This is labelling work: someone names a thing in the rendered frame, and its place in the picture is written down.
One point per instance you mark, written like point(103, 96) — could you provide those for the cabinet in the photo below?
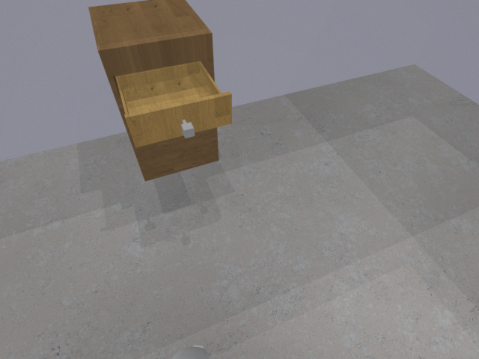
point(138, 36)

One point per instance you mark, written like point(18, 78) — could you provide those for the drawer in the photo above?
point(156, 101)

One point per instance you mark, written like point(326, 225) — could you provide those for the handle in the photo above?
point(187, 129)

